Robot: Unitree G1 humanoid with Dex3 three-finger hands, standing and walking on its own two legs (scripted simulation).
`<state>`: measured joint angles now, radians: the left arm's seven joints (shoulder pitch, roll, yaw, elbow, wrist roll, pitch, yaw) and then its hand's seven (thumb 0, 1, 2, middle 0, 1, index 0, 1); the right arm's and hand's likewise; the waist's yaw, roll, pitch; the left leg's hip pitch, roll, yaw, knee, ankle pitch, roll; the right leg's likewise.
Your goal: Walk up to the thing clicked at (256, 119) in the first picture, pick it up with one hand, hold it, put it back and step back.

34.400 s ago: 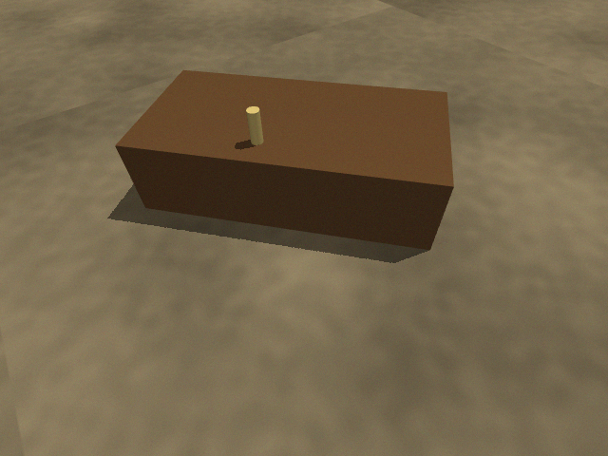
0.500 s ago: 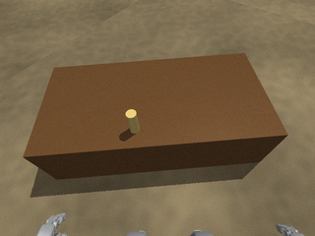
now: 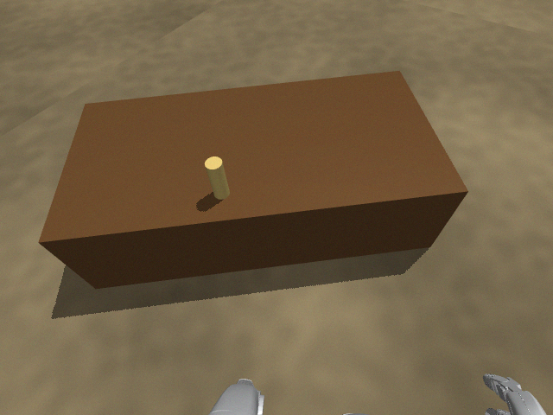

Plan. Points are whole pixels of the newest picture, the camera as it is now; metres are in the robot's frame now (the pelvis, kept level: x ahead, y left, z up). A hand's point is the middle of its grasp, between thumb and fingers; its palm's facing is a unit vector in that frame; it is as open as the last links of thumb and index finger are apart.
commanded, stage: step back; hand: left
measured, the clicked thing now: (217, 178) +0.78 +0.22 -0.32
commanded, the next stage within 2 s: none
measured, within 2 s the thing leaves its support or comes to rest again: neither
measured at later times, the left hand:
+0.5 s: hand out of the picture -0.06 +0.26 -0.14, palm faces +0.03 -0.92 -0.38, open 7.4 cm
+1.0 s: hand out of the picture -0.26 +0.25 -0.13, palm faces +0.12 -0.89 -0.45, open 7.4 cm
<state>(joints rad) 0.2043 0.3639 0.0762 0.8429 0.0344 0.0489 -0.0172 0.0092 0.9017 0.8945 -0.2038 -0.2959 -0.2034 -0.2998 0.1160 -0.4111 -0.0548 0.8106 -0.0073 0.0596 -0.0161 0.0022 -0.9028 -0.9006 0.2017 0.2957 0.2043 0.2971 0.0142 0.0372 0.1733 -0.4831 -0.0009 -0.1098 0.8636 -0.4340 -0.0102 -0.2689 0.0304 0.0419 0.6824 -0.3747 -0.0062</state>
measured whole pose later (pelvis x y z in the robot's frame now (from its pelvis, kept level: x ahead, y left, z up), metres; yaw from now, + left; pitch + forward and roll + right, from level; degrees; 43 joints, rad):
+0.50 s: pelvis -0.15 -0.02 +0.01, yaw +2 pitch -2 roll +0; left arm 0.15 0.40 0.08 0.82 0.01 0.07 0.00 0.01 0.90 0.89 -0.20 -0.30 -0.20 -0.30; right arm 0.14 -0.37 -0.03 0.83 -0.03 0.03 0.00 0.00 -0.90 -0.90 0.20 0.30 0.21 0.30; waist 0.01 -0.03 0.17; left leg -0.35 0.03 -0.01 0.59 -0.22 0.01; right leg -0.39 0.07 0.10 1.05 -0.53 0.02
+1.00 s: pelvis -0.33 -0.05 +0.00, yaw +8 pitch -3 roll +2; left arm 0.15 0.40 0.06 0.83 0.03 0.03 0.02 0.01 0.90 0.89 -0.21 -0.30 -0.21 -0.30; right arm 0.17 -0.39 -0.06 0.91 -0.03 0.06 0.01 0.00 -0.91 -0.90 0.20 0.30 0.20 0.30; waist 0.03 -0.02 0.16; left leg -0.23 -0.05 -0.01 0.65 -0.40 0.01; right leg -0.42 -0.10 -0.04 0.72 -0.26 -0.01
